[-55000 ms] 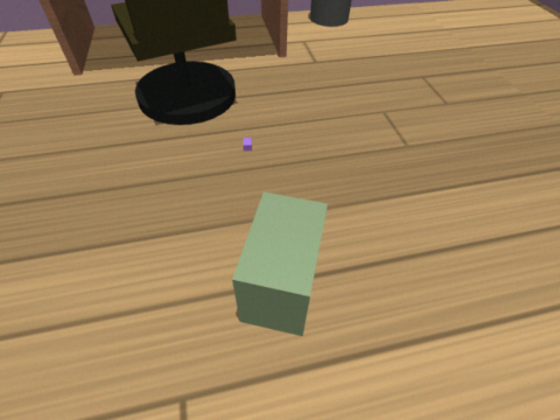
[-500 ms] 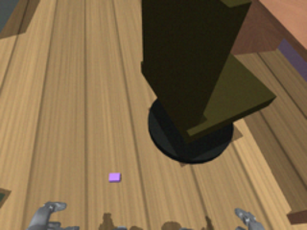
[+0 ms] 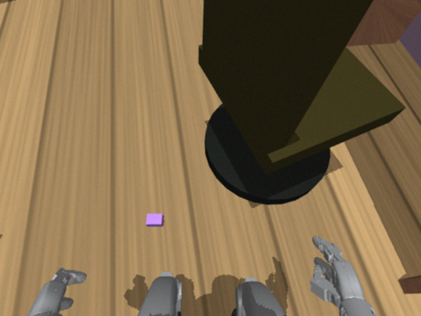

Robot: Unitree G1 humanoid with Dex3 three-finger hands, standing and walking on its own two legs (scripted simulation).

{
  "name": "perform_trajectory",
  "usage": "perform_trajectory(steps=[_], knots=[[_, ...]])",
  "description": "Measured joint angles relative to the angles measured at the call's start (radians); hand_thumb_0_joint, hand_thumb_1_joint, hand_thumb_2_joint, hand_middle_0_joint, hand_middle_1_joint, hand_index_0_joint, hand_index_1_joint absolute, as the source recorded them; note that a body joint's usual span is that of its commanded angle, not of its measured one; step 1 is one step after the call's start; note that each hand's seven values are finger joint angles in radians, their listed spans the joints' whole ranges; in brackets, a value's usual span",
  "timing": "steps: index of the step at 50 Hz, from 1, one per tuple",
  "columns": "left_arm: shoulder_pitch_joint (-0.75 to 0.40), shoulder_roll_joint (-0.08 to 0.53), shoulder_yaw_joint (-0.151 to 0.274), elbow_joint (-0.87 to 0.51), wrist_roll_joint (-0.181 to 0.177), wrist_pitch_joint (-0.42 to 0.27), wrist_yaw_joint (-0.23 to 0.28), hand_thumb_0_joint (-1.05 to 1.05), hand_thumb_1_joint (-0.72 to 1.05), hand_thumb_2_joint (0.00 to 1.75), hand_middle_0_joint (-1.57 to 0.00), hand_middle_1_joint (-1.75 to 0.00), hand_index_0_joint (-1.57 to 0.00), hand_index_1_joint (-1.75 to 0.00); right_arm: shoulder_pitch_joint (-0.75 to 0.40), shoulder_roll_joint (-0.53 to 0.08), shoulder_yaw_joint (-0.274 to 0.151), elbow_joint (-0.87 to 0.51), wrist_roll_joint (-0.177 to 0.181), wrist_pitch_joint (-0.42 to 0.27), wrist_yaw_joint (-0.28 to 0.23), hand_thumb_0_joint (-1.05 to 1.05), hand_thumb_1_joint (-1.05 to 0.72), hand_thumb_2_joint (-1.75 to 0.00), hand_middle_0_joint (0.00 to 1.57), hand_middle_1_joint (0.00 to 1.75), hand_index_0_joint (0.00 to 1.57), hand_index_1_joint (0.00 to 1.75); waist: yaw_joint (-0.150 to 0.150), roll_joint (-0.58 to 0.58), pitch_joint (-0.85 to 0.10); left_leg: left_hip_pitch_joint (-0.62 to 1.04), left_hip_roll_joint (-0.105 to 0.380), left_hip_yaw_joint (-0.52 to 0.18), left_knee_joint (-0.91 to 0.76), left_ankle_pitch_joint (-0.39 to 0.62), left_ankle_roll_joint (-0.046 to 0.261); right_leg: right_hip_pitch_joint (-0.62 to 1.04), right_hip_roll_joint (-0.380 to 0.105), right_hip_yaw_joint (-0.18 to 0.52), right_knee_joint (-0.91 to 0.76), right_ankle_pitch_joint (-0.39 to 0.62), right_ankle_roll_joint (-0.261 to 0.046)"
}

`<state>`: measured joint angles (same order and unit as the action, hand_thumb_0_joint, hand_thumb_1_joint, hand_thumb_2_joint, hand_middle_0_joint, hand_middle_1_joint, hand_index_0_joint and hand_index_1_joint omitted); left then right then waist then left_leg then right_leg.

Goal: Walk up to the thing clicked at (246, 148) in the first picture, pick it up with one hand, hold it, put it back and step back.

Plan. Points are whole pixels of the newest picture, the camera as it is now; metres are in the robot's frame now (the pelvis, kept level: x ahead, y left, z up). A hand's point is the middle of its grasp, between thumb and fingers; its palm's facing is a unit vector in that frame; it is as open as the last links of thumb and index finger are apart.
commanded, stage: rise first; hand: left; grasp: from above
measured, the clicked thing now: (154, 220) +0.45 +0.21 -0.65
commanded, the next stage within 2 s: none
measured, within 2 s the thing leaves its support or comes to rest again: neither
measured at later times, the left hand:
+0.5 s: hand (108, 259) +0.26 +0.28 -0.35, palm faces -0.49 -0.36 -0.79, open 13.5 cm
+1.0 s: hand (123, 235) +0.35 +0.27 -0.45, palm faces -0.48 -0.04 -0.88, open 13.0 cm
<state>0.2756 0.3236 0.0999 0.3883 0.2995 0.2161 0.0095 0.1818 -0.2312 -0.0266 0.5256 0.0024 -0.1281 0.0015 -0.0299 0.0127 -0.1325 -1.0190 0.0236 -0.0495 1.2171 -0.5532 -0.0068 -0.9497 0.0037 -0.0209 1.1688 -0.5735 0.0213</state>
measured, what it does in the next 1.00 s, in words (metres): lowers itself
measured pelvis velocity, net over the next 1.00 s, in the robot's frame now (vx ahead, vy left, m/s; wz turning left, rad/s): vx -0.09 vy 0.00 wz -0.11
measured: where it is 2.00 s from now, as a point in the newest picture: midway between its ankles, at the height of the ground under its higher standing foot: outside the picture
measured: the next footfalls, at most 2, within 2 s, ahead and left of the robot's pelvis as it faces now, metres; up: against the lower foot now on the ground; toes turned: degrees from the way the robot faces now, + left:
none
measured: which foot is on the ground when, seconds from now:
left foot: down 0.00-1.00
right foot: down 0.00-1.00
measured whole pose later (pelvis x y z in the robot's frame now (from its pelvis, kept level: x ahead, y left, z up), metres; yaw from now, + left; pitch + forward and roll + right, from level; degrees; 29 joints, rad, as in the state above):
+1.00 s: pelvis -0.09 +0.00 -0.30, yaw -6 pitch +34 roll -7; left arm -0.77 0.70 0.11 1.23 1.19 -0.28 0.29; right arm 0.15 -0.26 -0.02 0.76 -0.09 -0.02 0.10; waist -0.14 0.00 -0.09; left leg -2.21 0.02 -0.13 2.26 -0.65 -0.01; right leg -2.12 0.04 -0.05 2.21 -0.70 0.04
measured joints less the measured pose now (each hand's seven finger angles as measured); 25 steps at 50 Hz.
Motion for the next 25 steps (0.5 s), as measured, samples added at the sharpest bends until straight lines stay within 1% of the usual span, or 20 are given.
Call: perform_trajectory(steps=[2, 4, 8, 12, 18, 25], knots=[[-0.024, 0.011, -0.002, 0.022, 0.028, -0.016, 0.003, 0.0, -0.48, 0.9, -0.19, -0.94, -0.19, -0.95, -0.008, -0.004, 0.004, -0.006, -0.002, -0.011, 0.004, 0.01, -0.93, -0.9, 0.2, 0.3, 0.21, 0.3, -0.002, 0.0, -0.01, -0.054, -0.001, -0.002, 0.043, -0.011, 0.0, -0.054, -0.001, -0.001, 0.046, -0.014, 0.0], [-0.06, 0.025, 0.0, 0.055, 0.063, -0.041, 0.005, 0.0, -0.49, 0.9, -0.19, -0.94, -0.18, -0.95, -0.018, -0.011, 0.004, -0.01, -0.004, -0.023, 0.011, 0.01, -0.93, -0.9, 0.2, 0.3, 0.21, 0.3, -0.003, -0.001, -0.022, -0.121, -0.003, -0.002, 0.099, -0.026, -0.001, -0.123, -0.001, 0.0, 0.106, -0.031, 0.0], [-0.153, 0.055, -0.002, 0.123, 0.149, -0.106, 0.018, 0.0, -0.51, 0.92, -0.18, -0.95, -0.17, -0.96, -0.046, -0.028, -0.001, 0.003, -0.004, -0.045, 0.025, 0.01, -0.93, -0.9, 0.2, 0.3, 0.21, 0.3, -0.004, -0.006, -0.04, -0.275, -0.006, -0.002, 0.231, -0.06, -0.003, -0.279, -0.003, 0.004, 0.249, -0.073, 0.001], [-0.263, 0.081, -0.006, 0.185, 0.237, -0.174, 0.044, 0.0, -0.5, 0.92, -0.18, -0.95, -0.17, -0.96, -0.078, -0.043, -0.01, 0.039, -0.003, -0.052, 0.035, 0.01, -0.93, -0.9, 0.2, 0.3, 0.21, 0.3, -0.003, -0.007, -0.053, -0.433, -0.006, -0.003, 0.369, -0.09, -0.005, -0.44, 0.0, 0.007, 0.392, -0.107, 0.001], [-0.443, 0.123, 0.001, 0.284, 0.364, -0.248, 0.081, 0.0, -0.48, 0.92, -0.19, -0.96, -0.19, -0.97, -0.113, -0.053, -0.025, 0.097, -0.007, -0.038, 0.052, 0.01, -0.92, -0.9, 0.2, 0.3, 0.21, 0.3, 0.002, 0.0, -0.052, -0.654, 0.0, -0.013, 0.552, -0.112, -0.008, -0.661, 0.011, 0.004, 0.577, -0.13, 0.0], [-0.656, 0.189, 0.003, 0.437, 0.511, -0.333, 0.104, 0.0, -0.45, 0.9, -0.21, -0.94, -0.21, -0.95, -0.101, -0.05, -0.032, 0.149, -0.018, -0.01, 0.065, 0.01, -0.93, -0.91, 0.2, 0.3, 0.21, 0.3, 0.002, 0.007, -0.025, -0.868, 0.0, -0.029, 0.724, -0.107, -0.014, -0.872, 0.019, -0.004, 0.75, -0.129, -0.002]])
